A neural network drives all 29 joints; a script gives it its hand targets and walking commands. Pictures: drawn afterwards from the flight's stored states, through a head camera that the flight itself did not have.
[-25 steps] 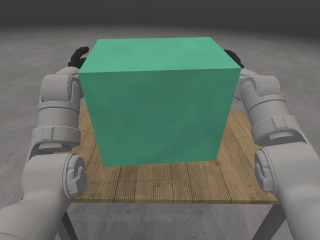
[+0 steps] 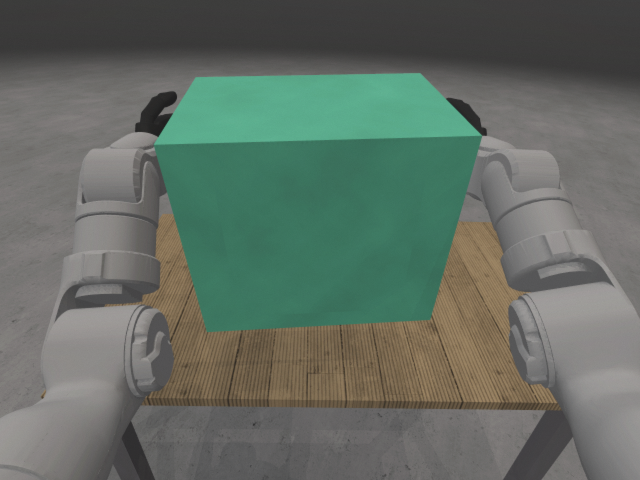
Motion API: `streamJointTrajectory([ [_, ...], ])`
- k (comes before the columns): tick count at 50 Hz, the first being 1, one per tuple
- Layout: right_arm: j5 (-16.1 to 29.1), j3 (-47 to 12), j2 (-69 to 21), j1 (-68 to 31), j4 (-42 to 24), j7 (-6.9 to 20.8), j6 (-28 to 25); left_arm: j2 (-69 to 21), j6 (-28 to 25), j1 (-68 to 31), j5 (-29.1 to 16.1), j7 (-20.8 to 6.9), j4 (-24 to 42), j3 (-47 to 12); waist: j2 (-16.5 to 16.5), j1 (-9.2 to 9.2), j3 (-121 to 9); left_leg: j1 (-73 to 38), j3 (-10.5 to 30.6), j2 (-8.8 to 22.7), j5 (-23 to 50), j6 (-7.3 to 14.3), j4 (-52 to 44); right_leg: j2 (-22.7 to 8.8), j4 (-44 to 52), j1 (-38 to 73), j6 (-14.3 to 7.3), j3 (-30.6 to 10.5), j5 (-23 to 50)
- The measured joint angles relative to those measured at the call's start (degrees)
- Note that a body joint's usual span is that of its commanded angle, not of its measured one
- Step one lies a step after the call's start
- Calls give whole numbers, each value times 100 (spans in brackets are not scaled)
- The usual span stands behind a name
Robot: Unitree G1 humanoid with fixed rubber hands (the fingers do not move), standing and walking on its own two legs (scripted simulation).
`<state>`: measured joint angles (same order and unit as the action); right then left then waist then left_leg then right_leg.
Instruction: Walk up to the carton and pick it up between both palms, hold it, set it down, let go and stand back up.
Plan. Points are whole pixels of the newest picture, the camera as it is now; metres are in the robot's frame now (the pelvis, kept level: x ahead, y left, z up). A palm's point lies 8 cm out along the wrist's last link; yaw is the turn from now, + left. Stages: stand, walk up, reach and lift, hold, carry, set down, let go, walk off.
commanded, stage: hold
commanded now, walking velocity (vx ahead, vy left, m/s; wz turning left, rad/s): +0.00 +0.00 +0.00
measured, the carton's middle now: (315, 200) +0.36 +0.00 +0.26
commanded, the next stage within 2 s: none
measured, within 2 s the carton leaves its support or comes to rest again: neither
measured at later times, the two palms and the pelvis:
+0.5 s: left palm (155, 152) +0.37 +0.18 +0.31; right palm (469, 157) +0.37 -0.18 +0.31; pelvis +0.00 +0.00 +0.00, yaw +0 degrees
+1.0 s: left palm (154, 151) +0.37 +0.18 +0.31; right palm (467, 156) +0.37 -0.18 +0.32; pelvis +0.00 +0.00 +0.00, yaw +0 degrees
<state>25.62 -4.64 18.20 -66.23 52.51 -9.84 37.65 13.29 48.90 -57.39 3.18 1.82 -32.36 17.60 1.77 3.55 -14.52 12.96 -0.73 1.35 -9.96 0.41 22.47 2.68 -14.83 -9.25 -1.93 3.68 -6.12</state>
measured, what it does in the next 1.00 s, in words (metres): stands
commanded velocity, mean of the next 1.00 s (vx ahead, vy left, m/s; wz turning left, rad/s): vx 0.00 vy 0.00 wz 0.00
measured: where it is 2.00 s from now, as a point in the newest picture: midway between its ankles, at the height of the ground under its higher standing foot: outside the picture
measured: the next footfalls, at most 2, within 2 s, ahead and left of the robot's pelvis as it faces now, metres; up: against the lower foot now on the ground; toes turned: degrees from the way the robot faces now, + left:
none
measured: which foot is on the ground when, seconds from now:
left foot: down 0.00-1.00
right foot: down 0.00-1.00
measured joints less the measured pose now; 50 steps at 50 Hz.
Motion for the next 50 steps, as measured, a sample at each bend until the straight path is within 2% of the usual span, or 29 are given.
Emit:
streamJointTrajectory([
  [50, 2, 30, -10, -37, 50, -8, 35, 18, -2, -27, -7, 3, -26, -11, -7, 8, 1, -12, 27, -1, 4, -9, -11, 8, 2, 13, -10, 1, -6],
])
